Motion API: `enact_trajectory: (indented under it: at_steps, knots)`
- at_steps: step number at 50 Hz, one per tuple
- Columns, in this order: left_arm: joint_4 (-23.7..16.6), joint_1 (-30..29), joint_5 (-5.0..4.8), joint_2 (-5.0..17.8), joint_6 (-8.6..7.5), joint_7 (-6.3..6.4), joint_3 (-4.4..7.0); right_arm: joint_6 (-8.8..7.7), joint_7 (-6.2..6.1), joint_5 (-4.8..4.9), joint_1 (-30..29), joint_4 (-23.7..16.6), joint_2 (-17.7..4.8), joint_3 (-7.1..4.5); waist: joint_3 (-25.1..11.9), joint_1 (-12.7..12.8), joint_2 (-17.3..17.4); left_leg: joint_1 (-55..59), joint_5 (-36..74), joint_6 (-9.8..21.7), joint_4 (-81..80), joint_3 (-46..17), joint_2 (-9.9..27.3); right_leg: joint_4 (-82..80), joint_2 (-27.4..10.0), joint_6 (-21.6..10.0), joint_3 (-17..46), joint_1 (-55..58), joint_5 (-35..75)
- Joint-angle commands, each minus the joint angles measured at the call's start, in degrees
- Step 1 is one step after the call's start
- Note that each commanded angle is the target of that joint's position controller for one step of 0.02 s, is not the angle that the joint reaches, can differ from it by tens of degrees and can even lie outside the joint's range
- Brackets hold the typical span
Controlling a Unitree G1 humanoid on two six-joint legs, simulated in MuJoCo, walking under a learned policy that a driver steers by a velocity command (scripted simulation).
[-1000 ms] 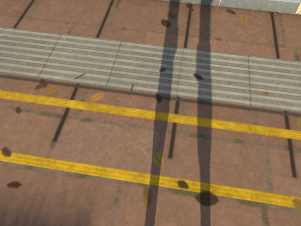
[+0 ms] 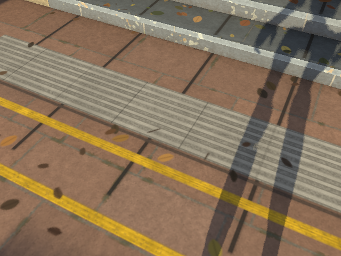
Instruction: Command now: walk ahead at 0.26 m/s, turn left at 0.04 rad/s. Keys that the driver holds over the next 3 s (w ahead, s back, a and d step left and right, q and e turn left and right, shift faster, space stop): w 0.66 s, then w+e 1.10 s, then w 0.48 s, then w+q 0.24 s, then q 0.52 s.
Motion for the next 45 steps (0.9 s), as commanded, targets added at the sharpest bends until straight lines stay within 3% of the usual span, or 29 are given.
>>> enact_trajectory:
  at_steps: [1,3,4,5,6,7,8,9,10,11,13,16,20,24,27,29,30,31,32,33,34,35,36,37,38,40,42,45]
  knots:
    - [-6.1,-7.2,-0.99,4.6,-3.12,-1.18,1.19,-1.68,-0.45,1.02,1.0,-2.2,-11.1,-3.14,8.6,-2.2,11.1,1.9,-15.4,11.8,-19.5,-23.0,17.2,1.9,-3.2,-2.9,1.7,-14.9,-4.4]
    - [-4.1,-3.8,-0.6,3.8,-3.83,-2.0,1.04,-1.66,0.0,1.72,-2.5,-2.8,-11.5,-3.24,5.6,0.5,8.5,-2.6,-6.9,9.6,-17.4,-15.3,13.0,-8.4,-1.1,-3.2,-1.5,-1.7,5.2]
    - [-1.9,0.7,-0.29,3.9,-3.89,-2.21,1.36,-1.46,0.2,1.7,-3.6,-2.9,-11.3,-3.21,3.4,2.7,7.7,-6.5,-4.5,8.5,-14.9,-12.0,10.9,-12.7,1.0,-2.5,-3.5,7.9,13.4]
    - [0.2,5.3,-0.03,4.5,-3.65,-2.19,1.86,-1.44,0.32,1.18,-3.3,-2.8,-9.9,-2.86,1.6,4.4,6.4,-10.0,-3.2,7.3,-11.0,-9.4,8.8,-13.1,2.3,-1.6,-4.0,15.4,14.8]
    - [1.3,10.4,-0.1,6.1,-3.56,-1.91,2.36,-1.71,0.49,0.63,-3.9,-3.1,-7.0,-1.98,0.2,6.5,2.1,-14.8,-1.8,4.8,-1.7,-5.6,5.7,-15.8,-1.7,-2.6,2.1,22.0,11.6]
    - [1.3,15.5,0.03,13.0,-3.6,-1.43,3.64,-2.51,0.53,-0.15,-3.5,-5.4,-2.8,-0.76,-2.5,6.8,-14.4,-24.7,-7.2,-0.1,19.2,2.2,-1.3,-24.6,-15.4,-8.9,24.1,28.8,4.4]
    - [1.1,15.8,0.79,13.6,-3.98,-1.97,3.56,-3.52,0.12,1.63,-3.8,-6.7,-6.7,-1.95,-1.4,6.7,-16.3,-33.0,-14.5,-0.6,30.8,-1.2,-2.4,-32.2,-22.3,-16.0,42.2,27.0,-8.8]
    - [-0.1,11.1,0.77,10.5,-4.39,-1.86,2.51,-4.28,0.18,2.77,-4.1,-6.1,-9.6,-2.83,4.2,4.9,-9.7,-37.4,-10.0,0.8,35.8,-3.5,1.8,-32.7,-22.0,-15.6,39.3,24.0,-13.9]
    - [-0.9,8.4,0.83,8.5,-4.53,-1.64,1.88,-4.72,0.49,2.62,-4.4,-5.3,-9.7,-2.88,6.4,3.9,-7.3,-38.4,-4.0,1.8,36.1,-2.6,3.9,-32.6,-19.2,-13.6,33.1,22.3,-11.2]
    - [-1.3,6.8,1.0,7.9,-4.53,-1.61,1.47,-5.03,0.66,1.81,-4.4,-4.6,-9.0,-2.89,6.5,3.3,-5.3,-37.9,0.7,2.2,34.6,-1.8,5.2,-33.0,-16.9,-11.9,27.9,21.3,-5.0]
    - [-1.3,6.7,1.18,6.6,-4.25,-1.44,0.81,-5.11,1.32,0.91,-4.7,-4.1,-8.0,-3.03,5.4,2.7,-5.2,-34.5,7.1,1.8,30.9,-0.7,6.7,-33.7,-13.3,-9.8,19.7,20.0,7.1]
    - [-0.2,9.1,0.8,6.7,-3.93,-1.09,0.6,-4.69,1.91,0.62,-7.1,-4.7,-6.3,-2.7,4.5,3.0,-4.0,-34.7,12.5,-0.2,25.2,1.9,6.3,-34.3,-11.6,-10.2,12.8,20.6,22.1]
    - [0.8,10.5,0.74,7.7,-3.14,-0.22,0.56,-5.06,2.55,0.85,-14.8,-7.3,-4.1,-1.58,5.9,4.7,-3.8,-30.4,21.5,-1.8,10.7,3.9,4.9,-35.6,-9.7,-9.6,6.7,17.2,27.6]
    - [2.5,13.6,0.19,8.3,-2.69,0.07,0.7,-5.68,3.79,1.36,-21.0,-9.3,-4.3,-1.17,8.5,5.9,-3.3,-27.3,25.2,-1.1,2.6,4.7,3.3,-36.0,-11.6,-10.0,5.7,17.9,27.4]
    - [3.4,13.6,-0.16,8.9,-2.08,0.23,1.19,-6.19,4.56,1.43,-22.1,-10.2,-5.7,-1.45,8.0,4.2,-3.9,-26.4,21.2,1.6,-0.6,4.3,2.5,-32.2,-14.0,-9.1,5.4,23.7,36.1]
    - [3.2,12.7,0.09,10.5,-1.62,0.47,1.78,-6.13,4.33,1.14,-17.1,-9.1,-8.2,-2.51,3.0,0.7,-5.9,-17.9,17.1,3.8,-0.6,6.2,-0.4,-24.5,-13.9,-7.9,4.5,26.4,55.8]
    - [3.0,11.6,0.35,10.6,-1.1,0.56,1.79,-5.95,3.82,1.15,-9.1,-6.8,-10.3,-3.67,-2.4,-3.8,-6.1,-7.4,17.4,5.6,-1.6,7.7,-2.1,-15.1,-12.2,-6.7,2.8,25.3,64.3]
    - [2.2,11.0,0.83,9.8,-0.95,0.74,1.32,-5.63,3.01,0.96,1.2,-4.1,-12.7,-4.64,-9.4,-8.4,-5.4,9.9,18.5,8.1,0.2,3.9,1.6,-2.2,-10.2,-5.1,2.1,15.9,59.1]
    - [0.5,16.8,1.65,3.0,-1.7,0.33,-0.59,-5.38,2.48,-0.64,9.0,-2.7,-18.4,-5.82,-20.0,-6.7,7.6,34.3,12.8,15.9,0.9,-20.1,17.7,20.9,-1.9,-1.8,0.4,-6.1,28.9]
    - [1.9,18.5,0.48,2.1,-3.05,-0.26,-1.23,-5.3,2.78,0.16,10.0,-1.5,-14.7,-4.82,-26.3,-6.2,14.7,38.6,2.1,20.5,-10.2,-41.3,24.0,33.1,4.3,-0.9,7.3,-16.3,-6.8]
    - [0.1,12.0,-1.54,8.3,-4.0,-0.65,0.6,-5.18,2.56,0.61,5.3,-1.8,-11.3,-3.76,-14.8,-6.5,10.0,29.6,-3.4,16.8,-13.0,-34.1,21.9,36.6,0.4,-1.6,9.2,-22.3,-4.9]
    - [-1.5,6.7,-2.34,8.9,-4.4,-0.68,0.77,-5.15,2.32,0.57,1.0,-2.2,-9.6,-3.24,-7.0,-5.1,6.1,19.6,-1.3,14.4,-14.7,-24.7,19.8,34.5,-2.7,-2.2,7.2,-22.4,0.5]
    - [-1.9,4.5,-1.8,7.8,-4.25,-0.41,0.74,-5.49,2.51,0.13,-2.4,-1.9,-8.1,-2.77,-2.2,-2.9,2.3,10.6,4.3,13.0,-17.1,-18.3,17.4,30.6,-5.0,-1.9,6.0,-20.4,4.5]
    - [-1.4,5.2,-1.05,7.3,-3.51,-0.13,1.16,-6.13,2.66,-0.51,-4.5,-1.8,-6.5,-2.38,-0.5,-0.6,3.6,5.3,8.4,11.7,-18.9,-13.1,15.1,27.4,-6.9,-1.7,6.5,-17.0,7.5]
    - [-0.6,7.4,-0.91,5.9,-2.58,-0.05,1.05,-6.59,2.78,-0.76,-5.6,-1.3,-6.3,-2.43,-0.2,0.8,5.1,1.6,9.9,11.4,-20.8,-9.9,14.0,26.4,-7.7,-1.3,6.8,-13.7,9.1]
    - [-0.2,8.5,-0.87,3.9,-1.11,0.18,0.83,-7.57,2.93,-0.61,-5.7,0.2,-6.6,-2.72,1.3,1.9,4.8,-2.5,13.6,11.9,-23.4,-5.1,13.8,24.8,-8.2,-0.3,6.8,-12.9,10.4]
    - [-1.8,5.4,-0.6,4.0,-0.54,0.54,1.01,-8.01,2.64,-0.9,-5.2,1.5,-8.0,-3.1,3.5,1.8,4.1,-3.2,16.4,12.0,-24.9,-1.2,13.9,21.2,-8.3,0.6,7.8,-16.9,14.8]
    - [-3.4,0.9,-0.28,4.0,-1.25,-0.08,1.03,-7.85,1.88,-0.96,-4.2,2.8,-9.1,-3.22,4.2,0.5,3.2,-0.7,21.1,10.5,-25.0,4.9,12.1,10.8,-7.4,0.9,7.3,-19.1,25.7]
Next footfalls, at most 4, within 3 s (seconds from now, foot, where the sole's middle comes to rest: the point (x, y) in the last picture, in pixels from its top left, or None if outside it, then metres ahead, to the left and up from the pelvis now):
0.62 left None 0.44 0.09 -0.77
1.16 right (216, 215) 0.72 -0.17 -0.77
1.64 left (191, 153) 1.06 -0.08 -0.77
2.14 right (265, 144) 1.12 -0.46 -0.77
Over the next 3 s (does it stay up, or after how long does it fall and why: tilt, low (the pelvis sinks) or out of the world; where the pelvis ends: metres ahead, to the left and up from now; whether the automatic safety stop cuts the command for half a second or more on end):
stays up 1.36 -0.47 0.00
